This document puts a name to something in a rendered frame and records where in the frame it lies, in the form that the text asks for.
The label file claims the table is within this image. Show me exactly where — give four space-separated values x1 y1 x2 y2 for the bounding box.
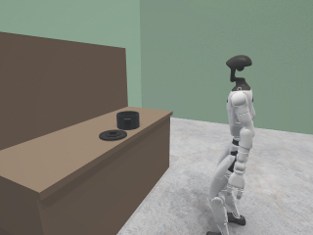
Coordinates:
0 31 173 235

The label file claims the humanoid robot head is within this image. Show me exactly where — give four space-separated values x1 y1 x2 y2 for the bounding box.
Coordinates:
226 55 252 92

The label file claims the lid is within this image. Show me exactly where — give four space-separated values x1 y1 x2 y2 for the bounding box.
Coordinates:
99 129 127 141

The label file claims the left robot shin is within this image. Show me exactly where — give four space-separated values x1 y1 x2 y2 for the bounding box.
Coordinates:
207 197 229 235

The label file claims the right robot upper arm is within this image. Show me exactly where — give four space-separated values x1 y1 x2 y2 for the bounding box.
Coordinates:
251 107 255 120

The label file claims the left robot forearm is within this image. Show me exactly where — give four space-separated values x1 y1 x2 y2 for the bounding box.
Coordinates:
233 129 253 174

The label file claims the pot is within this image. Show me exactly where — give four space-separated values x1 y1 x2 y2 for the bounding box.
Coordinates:
116 111 140 130

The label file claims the left robot upper arm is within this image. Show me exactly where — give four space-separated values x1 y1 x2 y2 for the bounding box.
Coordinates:
231 91 255 138

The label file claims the robot left hand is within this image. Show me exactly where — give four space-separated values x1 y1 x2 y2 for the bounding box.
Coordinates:
226 172 246 200

